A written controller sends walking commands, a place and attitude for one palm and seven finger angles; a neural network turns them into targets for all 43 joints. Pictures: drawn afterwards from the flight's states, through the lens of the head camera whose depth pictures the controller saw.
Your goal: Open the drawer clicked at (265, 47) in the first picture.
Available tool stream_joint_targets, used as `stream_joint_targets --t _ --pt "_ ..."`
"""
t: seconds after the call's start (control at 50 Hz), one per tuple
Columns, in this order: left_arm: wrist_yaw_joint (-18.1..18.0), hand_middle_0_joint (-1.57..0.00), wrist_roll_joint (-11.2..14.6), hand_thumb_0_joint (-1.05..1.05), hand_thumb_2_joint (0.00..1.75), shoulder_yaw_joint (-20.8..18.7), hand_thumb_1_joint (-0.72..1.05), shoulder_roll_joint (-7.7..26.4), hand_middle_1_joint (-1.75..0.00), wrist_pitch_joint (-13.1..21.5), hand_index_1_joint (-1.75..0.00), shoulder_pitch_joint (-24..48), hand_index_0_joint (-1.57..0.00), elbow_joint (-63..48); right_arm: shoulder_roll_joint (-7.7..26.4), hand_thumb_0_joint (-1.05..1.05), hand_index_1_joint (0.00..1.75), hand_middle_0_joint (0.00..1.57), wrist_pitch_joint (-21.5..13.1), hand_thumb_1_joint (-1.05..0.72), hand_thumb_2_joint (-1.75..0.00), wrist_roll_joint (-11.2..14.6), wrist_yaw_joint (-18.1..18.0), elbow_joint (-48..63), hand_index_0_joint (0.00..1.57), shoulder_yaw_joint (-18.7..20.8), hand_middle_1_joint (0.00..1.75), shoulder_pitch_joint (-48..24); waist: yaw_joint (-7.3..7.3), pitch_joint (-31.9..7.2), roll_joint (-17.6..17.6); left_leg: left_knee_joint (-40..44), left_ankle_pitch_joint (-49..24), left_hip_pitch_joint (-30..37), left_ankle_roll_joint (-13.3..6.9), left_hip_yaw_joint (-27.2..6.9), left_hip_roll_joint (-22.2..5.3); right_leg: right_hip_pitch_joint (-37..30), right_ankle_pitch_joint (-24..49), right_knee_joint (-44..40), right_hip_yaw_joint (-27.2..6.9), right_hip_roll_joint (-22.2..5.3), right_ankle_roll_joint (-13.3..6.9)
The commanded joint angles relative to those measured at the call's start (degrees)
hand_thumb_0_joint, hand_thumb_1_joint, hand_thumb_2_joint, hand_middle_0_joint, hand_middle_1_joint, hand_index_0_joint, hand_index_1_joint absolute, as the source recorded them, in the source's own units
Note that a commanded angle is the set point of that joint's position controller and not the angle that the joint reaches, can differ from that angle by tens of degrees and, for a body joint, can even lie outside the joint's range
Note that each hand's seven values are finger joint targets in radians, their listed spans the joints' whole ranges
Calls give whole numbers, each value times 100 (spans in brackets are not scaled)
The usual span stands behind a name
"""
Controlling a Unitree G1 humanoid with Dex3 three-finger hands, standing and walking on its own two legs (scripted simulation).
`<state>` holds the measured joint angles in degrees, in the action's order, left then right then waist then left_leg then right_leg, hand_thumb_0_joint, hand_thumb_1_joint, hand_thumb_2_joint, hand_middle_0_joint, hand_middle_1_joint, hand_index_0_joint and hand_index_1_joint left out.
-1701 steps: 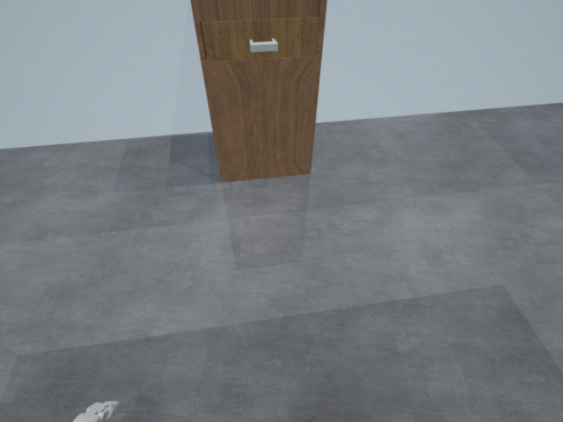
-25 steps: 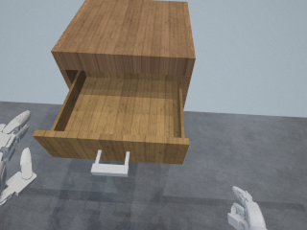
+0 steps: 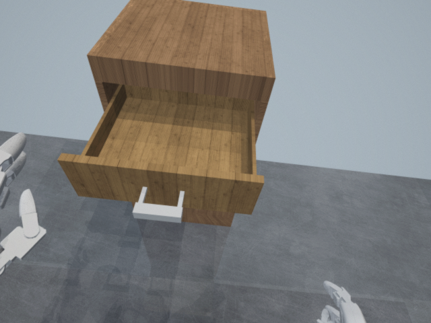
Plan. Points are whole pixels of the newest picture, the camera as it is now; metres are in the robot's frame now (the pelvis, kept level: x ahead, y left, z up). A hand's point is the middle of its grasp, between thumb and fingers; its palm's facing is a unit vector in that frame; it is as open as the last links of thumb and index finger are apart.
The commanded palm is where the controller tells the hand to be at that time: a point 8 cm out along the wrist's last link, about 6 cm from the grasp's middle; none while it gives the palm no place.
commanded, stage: step back with the hand held close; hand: left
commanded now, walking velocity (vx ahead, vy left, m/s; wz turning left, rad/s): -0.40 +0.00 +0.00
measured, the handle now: (160, 203) +0.37 +0.13 -0.04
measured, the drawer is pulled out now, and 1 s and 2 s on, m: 0.28 0.28 0.28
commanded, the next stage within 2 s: stop stepping back and stand still in 0.28 s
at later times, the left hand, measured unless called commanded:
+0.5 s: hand out of the picture +0.06 +0.19 +0.17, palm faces +0.31 -0.81 -0.49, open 7.4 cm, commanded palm +0.02 +0.23 +0.19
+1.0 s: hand out of the picture -0.01 +0.20 +0.17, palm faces +0.40 -0.79 -0.47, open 7.4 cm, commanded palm -0.07 +0.24 +0.19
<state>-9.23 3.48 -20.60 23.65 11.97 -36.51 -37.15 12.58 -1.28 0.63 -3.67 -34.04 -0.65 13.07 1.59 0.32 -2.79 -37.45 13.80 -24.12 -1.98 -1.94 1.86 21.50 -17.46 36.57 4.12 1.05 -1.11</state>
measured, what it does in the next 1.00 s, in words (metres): walks backwards: right foot, then left foot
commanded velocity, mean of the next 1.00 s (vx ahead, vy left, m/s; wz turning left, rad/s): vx -0.01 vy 0.01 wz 0.02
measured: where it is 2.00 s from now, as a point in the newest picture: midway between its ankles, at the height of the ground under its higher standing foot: outside the picture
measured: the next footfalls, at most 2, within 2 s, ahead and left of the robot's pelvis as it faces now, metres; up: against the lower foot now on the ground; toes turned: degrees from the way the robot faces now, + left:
right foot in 0.26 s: -0.12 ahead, -0.15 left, +0.00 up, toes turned +5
left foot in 0.66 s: -0.18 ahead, +0.10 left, +0.00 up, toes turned +4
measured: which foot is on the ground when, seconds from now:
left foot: down 0.00-0.34, up 0.36-0.64, down 0.66-0.90, up 0.92-1.00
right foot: up 0.00-0.24, down 0.26-1.00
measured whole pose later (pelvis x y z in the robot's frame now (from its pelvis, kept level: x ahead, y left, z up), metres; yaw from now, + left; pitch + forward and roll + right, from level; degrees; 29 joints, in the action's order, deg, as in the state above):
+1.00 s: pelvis -0.19 -0.05 +0.01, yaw +2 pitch +0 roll +0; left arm -8.2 2.5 -20.4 20.8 11.3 -36.1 -30.9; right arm 9.7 -1.3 0.9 -0.6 -36.6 -1.1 13.3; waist 0.3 0.6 0.9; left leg -54.1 25.6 -21.9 -0.9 0.3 -0.3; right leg 17.0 -13.9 30.3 5.9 2.4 -5.4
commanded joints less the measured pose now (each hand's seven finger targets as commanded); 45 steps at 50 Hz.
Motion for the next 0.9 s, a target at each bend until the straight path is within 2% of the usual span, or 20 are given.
stream_joint_targets --t 0.0,0.08,0.2,0.28,0.3,0.32,0.34,0.36,0.4,0.42,0.5,0.56,0.6,0.64,0.66,0.68,0.7,0.8,0.84,0.88 --pt "-98 -20 29 0 90 -940 90 1020 -30 523 -30 10 -20 -1350 556 0 30 20 -474 -90 -90 -172 -4 993 20 270 30 -606 -138 -735 1918 1978 -1548 -444 -544 -1705 -1799 -648 -1450 1350 -517 66 89" --pt "-17 -20 80 0 90 -766 90 706 -30 504 -30 -191 -20 -1200 568 0 30 20 -623 -90 -90 -145 130 684 20 396 30 -474 -132 -1192 1111 1164 -3802 1231 -526 -1226 -1668 -48 -795 555 -469 69 220" --pt "174 -20 195 0 90 -807 90 772 -30 516 -30 -237 -20 -1150 672 0 30 20 -669 -90 -90 -152 238 645 20 341 30 -774 -199 -1311 1429 1384 -3086 1340 -475 -1127 -1561 -431 -568 -459 -382 194 241" --pt "262 -20 270 0 90 -1139 90 1055 -30 581 -30 -386 -20 -1312 681 0 30 20 -581 -90 -90 -97 247 778 20 294 30 -950 -278 -1670 1005 839 -2082 997 -267 -695 -1237 -1246 825 -1486 -289 53 237" --pt "313 -20 301 0 90 -988 90 909 -30 568 -30 -448 -20 -1187 597 0 30 20 -571 -90 -90 32 267 826 20 335 30 -899 -263 -1813 179 241 -1145 949 0 -162 -715 -1178 1491 -1621 -457 -335 240" --pt "292 -20 299 0 90 -1034 90 1043 -30 564 -30 -483 -20 -1196 543 0 30 20 -563 -90 -90 146 253 935 20 376 30 -944 -187 -1624 -827 -550 190 635 229 290 -210 -817 1888 -1907 -1095 -1132 33" --pt "229 -20 270 0 90 -1138 90 1176 -30 574 -30 -484 -20 -1111 595 0 30 20 -528 -90 -90 218 205 990 20 438 30 -1095 -196 -1237 -1190 -1861 1190 -80 326 201 169 -452 2046 -2058 -2039 -1901 -370" --pt "139 -20 268 0 90 -1269 90 1266 -30 481 -30 -582 -20 -889 634 0 30 20 -487 -90 -90 194 195 932 20 465 30 -1184 -250 -1176 -951 -2905 1655 -502 360 -244 252 -267 2228 -2078 -2236 -2213 -611" --pt "53 -20 99 0 90 -874 90 720 -30 199 -30 -743 -20 -411 279 0 30 20 -297 -90 -90 83 80 897 20 264 30 -1105 16 -725 -363 -2971 1303 -832 401 -436 -113 -405 2389 -1568 -1687 -1926 -859" --pt "-15 -20 19 0 90 -737 90 680 -30 174 -30 -523 -20 -316 252 0 30 20 -199 -90 -90 52 33 872 20 188 30 -1099 84 -604 -131 -2730 1113 -733 390 -269 -192 -390 2292 -1562 -1466 -1740 -781" --pt "-206 -20 -98 0 90 -404 90 621 -30 209 -30 318 -20 -252 503 0 30 20 -301 -90 -90 15 -123 847 20 234 30 -936 -25 -98 -369 -1072 1314 -167 164 83 -275 -602 1222 -1824 -1628 -1719 -664" --pt "-231 -20 -166 0 90 -413 90 738 -30 231 -30 611 -20 -597 603 0 30 20 -449 -90 -90 3 -94 869 20 294 30 -851 -49 -188 -455 482 1014 345 17 256 -278 -1078 1380 -1665 -1717 -1679 -545" --pt "-240 -20 -139 0 90 -477 90 768 -30 335 -30 419 -20 -953 570 0 30 20 -518 -90 -90 -7 -59 861 20 292 30 -656 -1 -521 66 1908 -102 1080 -79 361 -300 -1461 1577 -1084 -1140 -1193 -228" --pt "-215 -20 -105 0 90 -539 90 827 -30 453 -30 381 -20 -1358 685 0 30 20 -603 -90 -90 -22 0 981 20 346 30 -581 -47 -633 1274 1962 -2006 1819 -306 -467 -1185 -910 1459 -108 -476 -402 138" --pt "-177 -20 -115 0 90 -675 90 966 -30 489 -30 294 -20 -1492 671 0 30 20 -626 -90 -90 3 75 994 20 417 30 -514 -67 -882 1592 1557 -3091 2617 -364 -629 -1575 -52 362 291 -234 -247 178" --pt "-162 -20 -167 0 90 -680 90 875 -30 455 -30 56 -20 -1343 569 0 30 20 -635 -90 -90 -13 137 910 20 426 30 -364 -19 -913 1533 1291 -3816 2795 -396 -449 -1514 218 -248 401 -30 -86 176" --pt "-136 -20 -141 0 90 -672 90 934 -30 430 -30 170 -20 -1701 465 0 30 20 -637 -90 -90 -69 169 898 20 337 30 -387 49 -608 2085 1576 -3524 2341 -410 -737 -1465 332 -784 492 25 -85 183" --pt "-110 -20 -45 0 90 -737 90 686 -30 234 -30 -75 -20 -762 649 0 30 20 -672 -90 -90 4 202 778 20 337 30 -486 -52 46 1025 1422 -931 575 -415 -260 -1383 -1111 -62 -749 171 50 110" --pt "-85 -20 -54 0 90 -800 90 751 -30 191 -30 9 -20 -317 620 0 30 20 -548 -90 -90 30 174 768 20 320 30 -572 -82 82 427 835 576 -368 -263 -56 -1017 -1948 -43 -1292 -393 -207 -38" --pt "-70 -20 -66 0 90 -656 90 674 -30 69 -30 -46 -20 -107 589 0 30 20 -372 -90 -90 117 159 891 20 407 30 -480 -63 -33 -1175 -1210 1828 -841 41 490 -122 -1390 -2409 -2656 -3048 -1547 -621"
